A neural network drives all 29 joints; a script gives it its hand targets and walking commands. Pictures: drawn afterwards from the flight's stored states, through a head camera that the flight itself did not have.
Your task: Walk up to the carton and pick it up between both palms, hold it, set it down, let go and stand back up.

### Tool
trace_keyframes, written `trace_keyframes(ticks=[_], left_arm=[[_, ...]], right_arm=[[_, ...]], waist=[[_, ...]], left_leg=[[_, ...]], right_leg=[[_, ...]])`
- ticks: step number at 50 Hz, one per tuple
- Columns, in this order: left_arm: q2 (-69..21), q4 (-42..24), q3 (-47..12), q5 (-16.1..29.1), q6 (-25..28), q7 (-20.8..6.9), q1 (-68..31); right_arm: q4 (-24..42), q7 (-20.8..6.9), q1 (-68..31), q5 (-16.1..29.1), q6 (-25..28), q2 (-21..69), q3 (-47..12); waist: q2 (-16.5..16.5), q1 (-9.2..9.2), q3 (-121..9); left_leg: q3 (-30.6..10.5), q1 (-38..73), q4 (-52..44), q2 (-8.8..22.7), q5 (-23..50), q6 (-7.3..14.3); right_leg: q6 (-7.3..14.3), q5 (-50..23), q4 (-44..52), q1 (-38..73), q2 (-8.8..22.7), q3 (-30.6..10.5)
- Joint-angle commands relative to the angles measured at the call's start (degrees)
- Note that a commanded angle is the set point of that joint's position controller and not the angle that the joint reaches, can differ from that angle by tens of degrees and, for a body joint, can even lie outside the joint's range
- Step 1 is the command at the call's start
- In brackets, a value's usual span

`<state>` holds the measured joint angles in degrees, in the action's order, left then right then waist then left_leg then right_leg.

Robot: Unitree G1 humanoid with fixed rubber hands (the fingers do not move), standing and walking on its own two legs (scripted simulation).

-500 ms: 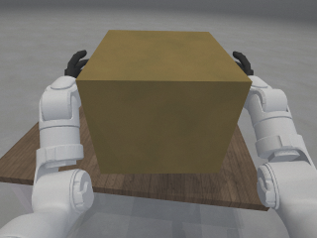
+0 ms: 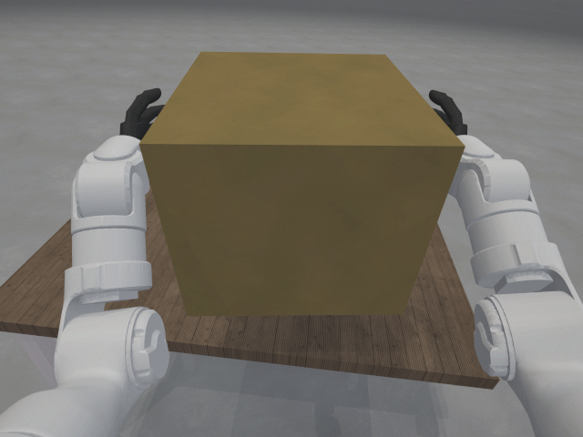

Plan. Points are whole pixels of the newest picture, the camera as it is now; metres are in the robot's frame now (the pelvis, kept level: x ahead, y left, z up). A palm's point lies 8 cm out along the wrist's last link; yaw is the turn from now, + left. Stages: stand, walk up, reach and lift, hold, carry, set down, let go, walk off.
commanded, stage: hold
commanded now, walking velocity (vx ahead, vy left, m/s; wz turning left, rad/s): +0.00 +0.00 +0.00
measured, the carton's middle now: (294, 173) +0.42 -0.01 +0.22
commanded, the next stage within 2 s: none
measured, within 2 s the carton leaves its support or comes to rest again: neither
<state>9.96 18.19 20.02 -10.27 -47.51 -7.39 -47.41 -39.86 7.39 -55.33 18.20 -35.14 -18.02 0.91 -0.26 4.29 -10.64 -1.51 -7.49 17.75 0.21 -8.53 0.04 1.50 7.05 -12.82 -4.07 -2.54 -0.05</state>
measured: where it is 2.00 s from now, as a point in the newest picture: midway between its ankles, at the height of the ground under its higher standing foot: outside the picture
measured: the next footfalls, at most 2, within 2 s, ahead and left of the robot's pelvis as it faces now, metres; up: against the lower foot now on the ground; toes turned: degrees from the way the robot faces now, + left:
none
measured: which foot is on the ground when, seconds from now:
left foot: down 0.00-1.00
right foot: down 0.00-1.00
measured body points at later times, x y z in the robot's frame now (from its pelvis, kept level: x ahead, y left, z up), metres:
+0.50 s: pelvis +0.00 +0.00 +0.00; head -0.09 +0.01 +0.44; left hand +0.37 +0.19 +0.28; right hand +0.38 -0.21 +0.28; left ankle +0.01 +0.12 -0.75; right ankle +0.00 -0.10 -0.75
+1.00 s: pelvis +0.00 +0.00 +0.00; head -0.08 +0.01 +0.44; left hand +0.38 +0.19 +0.27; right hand +0.38 -0.21 +0.28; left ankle +0.01 +0.12 -0.75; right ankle +0.00 -0.10 -0.75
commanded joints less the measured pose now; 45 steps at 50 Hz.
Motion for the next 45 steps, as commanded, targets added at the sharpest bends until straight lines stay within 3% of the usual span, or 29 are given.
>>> trace_keyframes(ticks=[1,5,8,12,13,15,19,21,27,32,38,39,42,45], left_arm=[[-27.35,-6.37,-20.83,9.92,2.23,-7.85,-34.29],[-27.79,-8.19,-20.92,10.13,2.28,-8.18,-34.07],[-27.17,-7.74,-19.56,9.37,1.91,-8.3,-32.59],[-27.89,-12.27,-22.58,9.83,1.5,-8.11,-33.09],[-27.48,-13.19,-22.16,9.92,1.54,-7.99,-33.08],[-27.28,-13.43,-22.68,10.76,1.86,-8.0,-33.86],[-27.48,-11.61,-22.16,9.85,1.57,-8.14,-32.02],[-27.21,-9.14,-21.84,9.86,1.44,-8.12,-33.03],[-28.16,-7.93,-21.3,9.87,1.93,-7.99,-35.28],[-26.88,-5.95,-19.97,9.22,2.15,-8.47,-36.25],[-27.1,-4.99,-21.16,9.55,2.27,-8.86,-37.65],[-27.98,-5.73,-20.85,9.77,2.39,-8.67,-37.46],[-29.08,-6.8,-22.0,10.34,2.67,-8.17,-36.4],[-28.48,-8.86,-21.83,10.71,2.78,-7.8,-35.1]], right_arm=[[17.17,-8.17,-38.28,8.2,2.19,32.41,-10.96],[21.28,-7.99,-39.58,9.12,2.52,33.67,-12.49],[20.17,-7.89,-37.98,9.51,2.26,33.63,-12.5],[21.73,-7.63,-36.31,9.45,2.36,32.74,-12.75],[23.03,-7.57,-36.97,9.47,2.48,32.84,-12.88],[22.88,-7.45,-36.52,8.89,2.19,32.85,-12.28],[24.03,-7.56,-36.83,8.86,2.12,32.74,-12.52],[23.11,-7.57,-38.42,8.47,1.83,32.92,-12.52],[19.01,-8.31,-39.1,7.07,1.93,33.82,-10.75],[16.67,-8.53,-39.34,7.55,1.72,34.81,-11.63],[15.37,-8.49,-39.32,7.08,1.74,33.58,-9.27],[15.36,-8.83,-39.54,6.93,1.92,33.83,-9.54],[17.34,-9.09,-39.76,7.41,2.36,33.62,-10.8],[20.82,-8.43,-39.9,8.52,2.87,33.82,-11.96]], waist=[[0.93,0.25,-12.56],[-0.08,-0.34,-15.67],[0.25,-0.77,-15.02],[2.97,0.59,-16.51],[1.3,0.3,-17.07],[1.48,1.19,-15.08],[1.56,0.5,-15.17],[0.12,0.01,-12.73],[0.91,-0.14,-13.16],[-0.63,-1.17,-12.83],[2.48,0.98,-11.42],[2.48,0.3,-12.03],[2.86,0.1,-14.36],[0.73,-0.02,-16.34]], left_leg=[[0.64,3.56,-1.47,-1.03,10.18,-0.98],[0.52,4.23,-1.1,-1.15,11.35,-0.09],[0.9,4.97,-0.57,-1.61,12.66,-0.61],[0.55,7.42,0.69,-1.17,16.44,-1.59],[0.95,7.3,0.76,-1.45,16.24,-1.33],[0.58,4.31,0.12,-1.24,14.95,-1.35],[0.91,3.79,-0.36,-1.44,13.3,-1.11],[0.8,3.07,-1.5,-1.51,9.84,-0.67],[1.25,2.12,-2.47,-1.15,5.38,-0.14],[1.25,1.49,-2.35,-1.27,6.92,0.02],[0.91,1.08,-2.99,-1.0,4.26,-0.31],[1.0,0.98,-2.99,-0.83,3.95,-0.08],[0.77,2.21,-2.46,-0.68,7.51,-0.43],[0.66,4.09,-0.64,-1.06,12.13,-0.68]], right_leg=[[-1.14,-10.22,0.35,6.12,-0.65,-1.2],[-1.57,-13.51,-0.33,7.65,-0.42,-1.26],[-1.84,-15.46,-0.9,8.21,-0.44,-1.19],[-1.01,-16.58,-0.96,7.45,-0.79,-0.81],[-1.2,-16.83,-0.99,7.62,-0.79,-0.76],[-1.08,-16.58,-1.18,7.97,-0.7,-1.04],[-1.32,-15.07,-1.13,9.03,-0.65,-1.03],[-1.59,-11.66,-0.1,6.39,-0.31,-0.92],[-1.27,-7.14,0.29,5.66,-0.11,-1.15],[-1.42,-9.65,0.2,5.97,0.05,-1.69],[-0.71,-5.07,0.95,4.59,0.06,-1.56],[-0.61,-4.73,0.8,5.55,0.03,-1.41],[-0.66,-8.59,-0.34,7.47,-0.09,-1.61],[-1.0,-11.79,-0.8,7.96,-0.82,-1.37]])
